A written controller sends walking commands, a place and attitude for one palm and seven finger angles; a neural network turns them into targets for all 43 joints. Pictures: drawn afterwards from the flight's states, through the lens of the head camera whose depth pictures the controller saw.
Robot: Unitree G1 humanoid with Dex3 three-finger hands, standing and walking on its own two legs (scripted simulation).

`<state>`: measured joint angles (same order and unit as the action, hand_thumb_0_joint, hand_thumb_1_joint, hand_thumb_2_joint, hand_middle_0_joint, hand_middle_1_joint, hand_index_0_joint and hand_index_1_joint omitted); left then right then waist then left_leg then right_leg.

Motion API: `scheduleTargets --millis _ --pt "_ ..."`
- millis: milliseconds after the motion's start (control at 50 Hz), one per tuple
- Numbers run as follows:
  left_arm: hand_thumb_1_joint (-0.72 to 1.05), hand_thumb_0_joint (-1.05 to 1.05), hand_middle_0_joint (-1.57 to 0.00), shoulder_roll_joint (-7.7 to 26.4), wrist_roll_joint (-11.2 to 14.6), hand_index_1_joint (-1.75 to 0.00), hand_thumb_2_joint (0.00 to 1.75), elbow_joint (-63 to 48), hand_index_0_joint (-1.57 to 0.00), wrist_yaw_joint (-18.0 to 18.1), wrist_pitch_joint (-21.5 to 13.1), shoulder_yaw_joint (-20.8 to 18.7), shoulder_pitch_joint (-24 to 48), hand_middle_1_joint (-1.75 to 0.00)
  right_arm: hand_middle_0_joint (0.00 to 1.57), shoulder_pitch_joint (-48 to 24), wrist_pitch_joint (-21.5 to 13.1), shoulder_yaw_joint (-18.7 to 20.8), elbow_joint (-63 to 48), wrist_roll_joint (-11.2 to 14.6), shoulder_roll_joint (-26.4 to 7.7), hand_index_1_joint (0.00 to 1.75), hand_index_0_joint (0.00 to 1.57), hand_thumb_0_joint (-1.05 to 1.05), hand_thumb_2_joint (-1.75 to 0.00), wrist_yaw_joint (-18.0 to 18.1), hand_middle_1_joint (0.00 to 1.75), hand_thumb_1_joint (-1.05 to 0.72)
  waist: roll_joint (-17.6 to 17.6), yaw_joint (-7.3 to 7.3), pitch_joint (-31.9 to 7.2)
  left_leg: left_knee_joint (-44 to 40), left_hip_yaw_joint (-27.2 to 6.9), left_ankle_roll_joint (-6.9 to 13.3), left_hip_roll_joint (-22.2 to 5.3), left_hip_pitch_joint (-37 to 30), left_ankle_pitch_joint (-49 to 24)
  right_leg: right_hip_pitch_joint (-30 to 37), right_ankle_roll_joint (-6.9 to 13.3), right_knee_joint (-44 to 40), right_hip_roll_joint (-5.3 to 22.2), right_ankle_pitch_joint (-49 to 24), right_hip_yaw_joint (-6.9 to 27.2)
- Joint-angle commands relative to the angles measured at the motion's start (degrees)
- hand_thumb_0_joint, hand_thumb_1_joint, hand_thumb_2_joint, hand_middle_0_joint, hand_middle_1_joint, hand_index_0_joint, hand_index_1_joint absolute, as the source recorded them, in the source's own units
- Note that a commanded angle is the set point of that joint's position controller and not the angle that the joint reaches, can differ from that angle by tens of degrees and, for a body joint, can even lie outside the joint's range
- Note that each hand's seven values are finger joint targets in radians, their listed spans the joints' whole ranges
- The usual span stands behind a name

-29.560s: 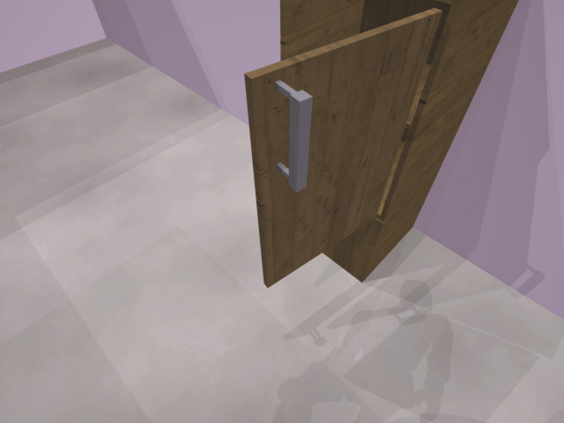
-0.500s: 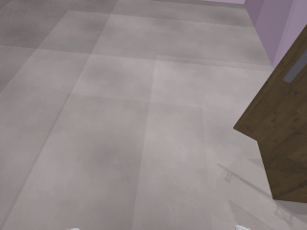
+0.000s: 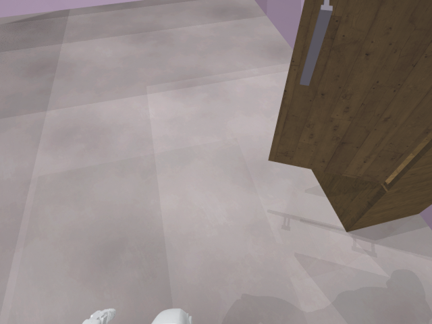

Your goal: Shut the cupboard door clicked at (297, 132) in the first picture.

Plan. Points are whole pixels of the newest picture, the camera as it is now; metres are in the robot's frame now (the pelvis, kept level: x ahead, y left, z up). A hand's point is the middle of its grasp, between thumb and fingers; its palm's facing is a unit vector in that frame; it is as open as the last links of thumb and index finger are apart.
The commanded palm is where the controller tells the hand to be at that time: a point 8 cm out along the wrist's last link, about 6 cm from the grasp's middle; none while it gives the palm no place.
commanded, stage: turn to face it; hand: left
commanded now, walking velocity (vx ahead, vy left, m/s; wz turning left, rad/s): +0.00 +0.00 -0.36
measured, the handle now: (314, 44) +0.67 -0.19 +0.15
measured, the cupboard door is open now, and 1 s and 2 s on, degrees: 61 61 61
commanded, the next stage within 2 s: take the last steps up to it in 0.30 s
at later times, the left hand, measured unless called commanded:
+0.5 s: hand (139, 318) +0.15 +0.18 -0.16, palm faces -0.18 -0.96 -0.24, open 7.4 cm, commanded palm none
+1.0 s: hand (169, 290) +0.21 +0.13 -0.18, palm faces -0.29 -0.95 -0.14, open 7.4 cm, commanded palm none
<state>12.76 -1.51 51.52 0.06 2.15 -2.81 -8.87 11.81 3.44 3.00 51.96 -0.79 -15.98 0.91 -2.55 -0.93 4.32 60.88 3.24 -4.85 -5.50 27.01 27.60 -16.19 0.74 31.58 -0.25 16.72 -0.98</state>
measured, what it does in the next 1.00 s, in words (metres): walks ahead, turning right: left foot, then right foot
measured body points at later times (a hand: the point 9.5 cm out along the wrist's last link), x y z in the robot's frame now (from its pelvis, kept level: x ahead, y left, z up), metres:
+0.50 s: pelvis +0.03 +0.00 +0.00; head +0.05 -0.02 +0.45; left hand +0.16 +0.23 -0.14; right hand +0.00 -0.24 -0.15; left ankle +0.04 +0.13 -0.73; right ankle -0.02 -0.11 -0.73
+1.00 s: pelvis +0.13 -0.05 +0.01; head +0.17 -0.03 +0.45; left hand +0.23 +0.18 -0.17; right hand +0.11 -0.30 -0.12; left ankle +0.16 +0.06 -0.73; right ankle +0.04 -0.15 -0.65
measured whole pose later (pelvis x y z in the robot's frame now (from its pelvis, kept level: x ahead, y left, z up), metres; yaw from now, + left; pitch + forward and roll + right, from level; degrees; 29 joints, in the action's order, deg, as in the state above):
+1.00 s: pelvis +0.13 -0.05 +0.01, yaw -18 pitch +0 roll -2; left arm 13.0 -2.2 59.8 -2.4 3.3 -4.0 -14.1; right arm 14.2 -2.9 0.9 54.6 -2.4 -10.6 2.0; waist 2.5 -0.4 2.5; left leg 31.5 9.4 0.1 -6.3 14.9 16.8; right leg -25.9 0.6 65.1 -0.1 22.4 -1.6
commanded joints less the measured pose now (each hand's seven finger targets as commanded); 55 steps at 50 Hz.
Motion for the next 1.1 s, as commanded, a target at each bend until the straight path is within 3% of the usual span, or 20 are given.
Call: scheduleTargets --millis 0,100,140,160,220,320,440,460,480,500,520,620,720,780,800,840,860,920,980,1080 --pt "0.90 0.00 -0.20 12.0 -0.1 -0.30 0.90 -3.5 -0.20 0.5 -1.2 -3.0 -0.3 -0.30 0.20 0.6 -1.7 0.5 -4.6 0.0 -2.6 0.30 0.20 0.00 -0.90 0.0 0.30 -0.90 10.9 0.64 -7.2 -8.1 -0.3 0.0 1.4 0.5 -3.0 6.2 10.1 -10.4 13.6 -24.4 13.7" --pt "0.90 0.00 -0.20 10.9 0.5 -0.30 0.90 -3.0 -0.20 0.5 -0.6 -3.0 1.5 -0.30 0.20 6.6 -2.9 0.3 -2.6 0.1 -2.6 0.30 0.20 0.00 -0.90 0.5 0.30 -0.90 9.7 -2.03 -7.4 -32.6 0.3 1.0 3.1 -14.8 -16.5 -0.6 5.6 -4.9 10.2 -17.8 14.4" --pt "0.90 0.00 -0.20 5.0 1.2 -0.30 0.90 -3.8 -0.20 -0.1 0.0 -1.9 -2.2 -0.30 0.20 8.6 -3.8 1.4 -2.8 -1.0 -10.5 0.30 0.20 0.00 -0.90 0.8 0.30 -0.90 -13.3 -1.18 -8.6 -42.0 -18.5 8.8 -14.3 -22.0 -26.4 -10.7 -0.6 10.2 -1.5 6.3 4.3" --pt "0.90 0.00 -0.20 5.4 1.0 -0.30 0.90 -4.8 -0.20 -0.2 -0.2 -1.8 -1.4 -0.30 0.20 9.2 -3.5 1.6 -3.5 -1.3 -11.6 0.30 0.20 0.00 -0.90 1.0 0.30 -0.90 -12.1 -1.93 -7.6 -43.5 -23.0 13.9 -19.8 -17.5 -27.5 -10.5 -1.2 20.1 -2.0 18.0 2.5" --pt "0.90 0.00 -0.20 5.9 0.4 -0.30 0.90 -3.0 -0.20 -0.9 0.2 -2.5 0.0 -0.30 0.20 4.5 -4.0 0.5 -3.7 -1.4 -7.8 0.30 0.20 0.00 -0.90 1.6 0.30 -0.90 -8.9 0.16 -4.8 -43.2 -16.4 14.1 -15.9 -15.3 -32.9 -13.2 -2.0 32.3 1.2 13.5 3.6" --pt "0.90 0.00 -0.20 2.9 0.5 -0.30 0.90 -2.1 -0.20 -1.2 0.6 -1.6 1.5 -0.30 0.20 6.5 -3.7 0.8 -1.1 -1.3 -6.3 0.30 0.20 0.00 -0.90 1.7 0.30 -0.90 -7.7 -1.06 -6.3 -40.1 -5.8 12.9 -12.4 -19.8 -40.6 -8.0 -2.5 19.0 1.0 11.0 -0.9" --pt "0.90 0.00 -0.20 3.3 0.4 -0.30 0.90 0.5 -0.20 -1.3 -0.1 -1.8 -4.4 -0.30 0.20 5.7 -2.8 1.9 0.5 -0.9 -7.3 0.30 0.20 0.00 -0.90 1.0 0.30 -0.90 -4.8 1.19 -8.1 -35.9 -3.2 9.2 -11.6 -12.8 -18.7 8.5 -0.8 -5.6 -0.6 -1.0 -3.6" --pt "0.90 0.00 -0.20 6.0 0.0 -0.30 0.90 1.2 -0.20 -1.3 -0.4 -2.4 -7.1 -0.30 0.20 4.5 -2.7 1.9 0.0 -0.5 -5.9 0.30 0.20 0.00 -0.90 0.7 0.30 -0.90 0.8 2.57 -7.6 -30.8 0.2 6.5 -8.4 -7.0 -8.4 13.5 0.8 -12.5 3.4 2.4 2.1" --pt "0.90 0.00 -0.20 11.4 -0.6 -0.30 0.90 1.9 -0.20 -0.9 -0.9 -3.4 -8.7 -0.30 0.20 3.1 -2.8 1.2 -1.4 0.0 -1.8 0.30 0.20 0.00 -0.90 0.4 0.30 -0.90 16.4 3.59 -5.3 -19.6 7.1 2.8 -0.4 5.2 5.3 17.7 6.3 -19.8 15.2 10.7 19.3" --pt "0.90 0.00 -0.20 13.8 0.0 -0.30 0.90 2.1 -0.20 -0.7 -0.7 -3.8 -10.5 -0.30 0.20 -2.7 -2.4 0.8 -3.9 -0.5 -2.1 0.30 0.20 0.00 -0.90 0.0 0.30 -0.90 17.3 6.45 -1.5 -7.9 3.4 2.4 2.3 10.1 9.8 12.8 11.6 -23.3 20.3 14.1 25.8" --pt "0.90 0.00 -0.20 11.8 0.0 -0.30 0.90 2.5 -0.20 0.1 -1.2 -4.0 -10.1 -0.30 0.20 -4.0 -2.1 1.2 -3.8 -0.6 -2.9 0.30 0.20 0.00 -0.90 0.2 0.30 -0.90 19.1 5.26 -0.2 -0.6 -0.6 2.9 1.4 13.5 6.3 11.5 13.1 -24.3 19.0 16.5 28.0" --pt "0.90 0.00 -0.20 6.7 0.1 -0.30 0.90 2.4 -0.20 0.1 -3.4 -2.2 -5.2 -0.30 0.20 0.7 -3.3 1.2 -0.2 -1.0 -1.0 0.30 0.20 0.00 -0.90 -0.9 0.30 -0.90 9.6 0.06 -1.5 -2.9 0.9 1.6 -0.2 7.6 -5.6 10.3 11.1 -18.4 11.6 -7.6 10.5" --pt "0.90 0.00 -0.20 7.6 -0.3 -0.30 0.90 4.6 -0.20 -0.1 -3.4 -2.4 -8.1 -0.30 0.20 -1.3 -4.2 1.0 -1.4 -0.8 -0.2 0.30 0.20 0.00 -0.90 -0.4 0.30 -0.90 9.8 1.08 -2.9 -15.7 2.4 1.8 1.0 4.4 -4.7 13.3 12.4 -15.5 12.1 -14.7 12.6" --pt "0.90 0.00 -0.20 7.8 0.4 -0.30 0.90 4.5 -0.20 -0.5 -2.9 -2.5 -5.7 -0.30 0.20 3.8 -5.1 0.7 0.6 -0.7 -1.0 0.30 0.20 0.00 -0.90 0.5 0.30 -0.90 7.5 -1.95 -3.6 -28.9 4.7 2.4 2.8 -9.8 -12.7 7.2 9.8 -9.7 8.8 -16.8 10.6" --pt "0.90 0.00 -0.20 6.8 0.8 -0.30 0.90 4.2 -0.20 -0.7 -2.8 -2.3 -4.9 -0.30 0.20 9.2 -5.7 1.1 2.6 -1.0 -2.9 0.30 0.20 0.00 -0.90 0.9 0.30 -0.90 3.9 -4.56 -5.6 -34.8 3.2 3.1 1.6 -21.1 -17.2 1.2 7.6 -1.9 6.1 -17.1 8.2" --pt "0.90 0.00 -0.20 2.9 0.9 -0.30 0.90 1.7 -0.20 -1.6 -2.8 -1.2 -6.6 -0.30 0.20 20.0 -6.1 2.8 4.7 -2.2 -13.3 0.30 0.20 0.00 -0.90 2.0 0.30 -0.90 -16.0 -6.95 -11.4 -44.0 -30.9 15.1 -26.0 -37.8 -19.7 -20.1 1.4 29.2 -3.1 18.0 0.1" --pt "0.90 0.00 -0.20 5.6 -0.2 -0.30 0.90 1.4 -0.20 -1.5 -2.3 -1.7 -4.0 -0.30 0.20 18.3 -5.8 2.3 4.5 -1.8 -12.3 0.30 0.20 0.00 -0.90 2.1 0.30 -0.90 -9.3 -6.48 -8.7 -45.7 -30.3 15.6 -26.6 -31.2 -14.9 -21.7 1.3 36.8 0.0 16.7 4.6" --pt "0.90 0.00 -0.20 4.2 -0.6 -0.30 0.90 1.3 -0.20 -2.9 -1.5 -2.2 -0.5 -0.30 0.20 8.9 -6.2 0.9 1.9 -1.5 -6.8 0.30 0.20 0.00 -0.90 2.2 0.30 -0.90 -5.0 -2.10 1.9 -49.6 -18.4 12.9 -20.8 -16.1 -12.0 -21.3 -0.5 38.8 4.5 5.6 4.1" --pt "0.90 0.00 -0.20 2.0 -0.2 -0.30 0.90 2.4 -0.20 -3.4 -0.2 -2.0 -2.9 -0.30 0.20 7.8 -6.5 1.1 2.8 -1.5 -6.5 0.30 0.20 0.00 -0.90 1.9 0.30 -0.90 -5.9 -0.20 -1.0 -48.1 -4.3 10.8 -16.0 -17.2 -20.9 -18.2 -1.8 30.9 4.7 0.3 1.8" --pt "0.90 0.00 -0.20 0.9 0.0 -0.30 0.90 1.2 -0.20 -3.4 -0.3 -1.3 1.5 -0.30 0.20 8.8 -5.8 2.0 4.1 -1.5 -6.6 0.30 0.20 0.00 -0.90 0.9 0.30 -0.90 -7.9 -1.12 -0.8 -47.2 2.7 9.8 -13.4 -16.0 -23.1 -13.2 -2.7 14.8 4.1 -5.3 -3.1"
